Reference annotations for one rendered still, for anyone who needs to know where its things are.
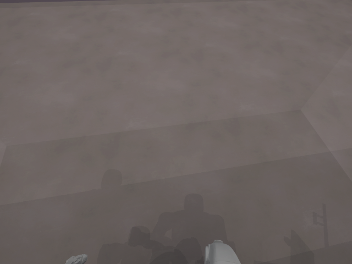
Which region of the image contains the right robot thigh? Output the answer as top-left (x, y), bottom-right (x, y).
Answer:
top-left (205, 243), bottom-right (241, 264)

